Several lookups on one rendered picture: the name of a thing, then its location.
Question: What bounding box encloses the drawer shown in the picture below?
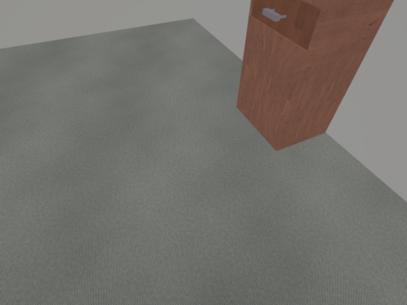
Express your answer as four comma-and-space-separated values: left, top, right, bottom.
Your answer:
251, 0, 321, 50

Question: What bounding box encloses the cabinet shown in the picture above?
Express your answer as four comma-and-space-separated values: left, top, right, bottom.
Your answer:
237, 0, 394, 151

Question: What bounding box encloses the handle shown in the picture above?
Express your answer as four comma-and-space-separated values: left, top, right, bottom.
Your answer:
262, 8, 286, 22

